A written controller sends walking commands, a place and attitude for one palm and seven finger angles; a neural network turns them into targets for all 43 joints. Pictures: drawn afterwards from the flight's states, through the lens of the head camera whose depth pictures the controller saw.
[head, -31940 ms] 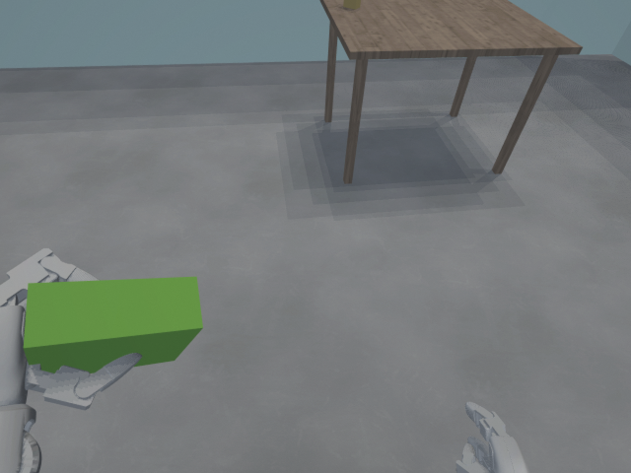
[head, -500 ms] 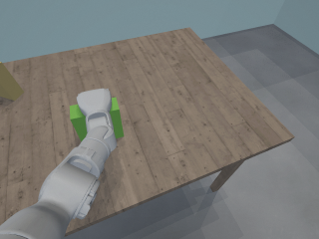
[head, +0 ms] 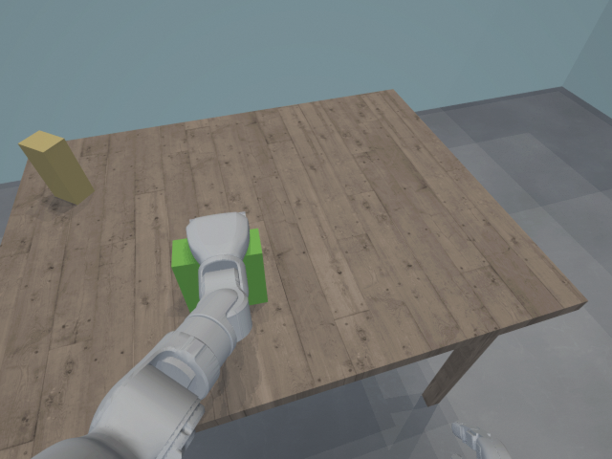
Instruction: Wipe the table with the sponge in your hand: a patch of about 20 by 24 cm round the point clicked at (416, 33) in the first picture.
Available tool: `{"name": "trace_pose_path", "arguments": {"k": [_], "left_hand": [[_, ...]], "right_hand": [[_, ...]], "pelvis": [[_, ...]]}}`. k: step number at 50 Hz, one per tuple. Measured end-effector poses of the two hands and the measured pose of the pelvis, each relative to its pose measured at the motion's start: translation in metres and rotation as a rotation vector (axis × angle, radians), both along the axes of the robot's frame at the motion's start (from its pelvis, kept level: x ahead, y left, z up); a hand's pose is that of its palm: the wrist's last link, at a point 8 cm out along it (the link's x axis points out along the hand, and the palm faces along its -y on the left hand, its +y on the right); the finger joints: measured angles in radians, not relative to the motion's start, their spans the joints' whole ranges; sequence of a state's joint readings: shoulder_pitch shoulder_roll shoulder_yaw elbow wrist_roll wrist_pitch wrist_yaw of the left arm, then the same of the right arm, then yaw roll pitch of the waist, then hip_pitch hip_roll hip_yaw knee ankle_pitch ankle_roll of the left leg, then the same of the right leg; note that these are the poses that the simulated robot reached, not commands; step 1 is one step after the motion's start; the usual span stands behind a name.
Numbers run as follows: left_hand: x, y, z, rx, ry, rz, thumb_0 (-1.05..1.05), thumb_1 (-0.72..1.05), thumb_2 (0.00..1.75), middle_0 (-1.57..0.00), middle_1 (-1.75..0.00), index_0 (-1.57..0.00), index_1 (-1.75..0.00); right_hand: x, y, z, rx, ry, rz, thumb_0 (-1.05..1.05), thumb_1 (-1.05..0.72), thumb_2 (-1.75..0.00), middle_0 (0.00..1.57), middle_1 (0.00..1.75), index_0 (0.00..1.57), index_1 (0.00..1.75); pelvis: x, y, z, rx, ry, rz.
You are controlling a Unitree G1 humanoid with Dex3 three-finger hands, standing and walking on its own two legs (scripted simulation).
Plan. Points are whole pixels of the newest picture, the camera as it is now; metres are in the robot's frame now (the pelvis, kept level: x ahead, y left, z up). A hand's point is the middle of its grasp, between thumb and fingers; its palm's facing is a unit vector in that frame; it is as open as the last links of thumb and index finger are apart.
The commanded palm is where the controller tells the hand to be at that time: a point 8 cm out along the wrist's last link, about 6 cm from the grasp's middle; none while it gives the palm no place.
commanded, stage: wipe back along the third lane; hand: left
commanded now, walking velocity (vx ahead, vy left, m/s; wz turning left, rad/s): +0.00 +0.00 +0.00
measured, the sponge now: (225, 281) +0.39 +0.16 -0.03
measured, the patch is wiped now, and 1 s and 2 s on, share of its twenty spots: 1.00 1.00 1.00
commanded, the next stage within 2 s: slide back across to the middle lane in 1.64 s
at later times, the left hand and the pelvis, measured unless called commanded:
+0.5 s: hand (230, 290) +0.34 +0.14 +0.02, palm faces -0.03 -0.01 -1.00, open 9.6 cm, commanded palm +0.29 +0.12 +0.05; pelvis -0.02 -0.01 +0.00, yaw +0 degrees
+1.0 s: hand (233, 305) +0.32 +0.13 +0.02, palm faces -0.03 -0.02 -1.00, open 9.6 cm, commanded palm +0.27 +0.12 +0.04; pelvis -0.02 -0.01 +0.00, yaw +0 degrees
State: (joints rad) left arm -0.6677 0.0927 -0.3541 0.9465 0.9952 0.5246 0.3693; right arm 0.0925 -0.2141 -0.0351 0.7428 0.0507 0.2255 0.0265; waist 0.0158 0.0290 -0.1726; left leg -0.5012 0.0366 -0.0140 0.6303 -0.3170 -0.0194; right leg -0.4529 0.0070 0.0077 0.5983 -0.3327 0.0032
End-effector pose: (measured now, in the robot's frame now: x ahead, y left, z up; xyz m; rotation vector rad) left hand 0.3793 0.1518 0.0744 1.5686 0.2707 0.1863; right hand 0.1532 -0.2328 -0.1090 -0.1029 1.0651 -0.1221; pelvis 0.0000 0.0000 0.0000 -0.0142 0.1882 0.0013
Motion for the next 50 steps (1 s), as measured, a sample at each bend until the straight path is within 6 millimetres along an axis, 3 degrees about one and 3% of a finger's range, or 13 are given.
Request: {"name": "trace_pose_path", "arguments": {"k": [14, 28, 41, 50], "left_hand": [[-0.032, -0.011, 0.0, -0.015, -0.012, -0.017, -0.01, -0.47, 1.11, -0.73, -1.47, -0.74, -1.49], [-0.061, -0.021, 0.0, -0.013, -0.028, -0.037, -0.01, -0.47, 1.11, -0.73, -1.47, -0.74, -1.48], [-0.079, -0.026, -0.002, -0.024, -0.037, -0.047, 0.0, -0.47, 1.11, -0.73, -1.47, -0.74, -1.49], [-0.079, -0.026, -0.003, -0.026, -0.027, -0.043, 0.0, -0.47, 1.11, -0.74, -1.47, -0.75, -1.48]], "right_hand": [[-0.003, -0.003, 0.004, 0.018, -0.035, 0.005, 0.01, -0.91, -0.9, 0.2, 0.3, 0.2, 0.3], [0.007, 0.001, 0.014, 0.043, -0.115, 0.031, 0.01, -0.91, -0.9, 0.2, 0.3, 0.2, 0.3], [0.016, 0.006, 0.019, 0.068, -0.15, 0.056, 0.01, -0.91, -0.9, 0.2, 0.3, 0.2, 0.3], [0.018, 0.002, 0.019, 0.059, -0.154, 0.057, 0.01, -0.91, -0.9, 0.2, 0.3, 0.2, 0.3]], "pelvis": [[-0.008, -0.005, 0.002, 0.007, -0.047, -0.002], [-0.019, -0.008, 0.002, 0.012, -0.086, -0.002], [-0.021, -0.011, 0.002, 0.015, -0.107, -0.005], [-0.022, -0.013, 0.002, 0.017, -0.105, -0.006]]}}
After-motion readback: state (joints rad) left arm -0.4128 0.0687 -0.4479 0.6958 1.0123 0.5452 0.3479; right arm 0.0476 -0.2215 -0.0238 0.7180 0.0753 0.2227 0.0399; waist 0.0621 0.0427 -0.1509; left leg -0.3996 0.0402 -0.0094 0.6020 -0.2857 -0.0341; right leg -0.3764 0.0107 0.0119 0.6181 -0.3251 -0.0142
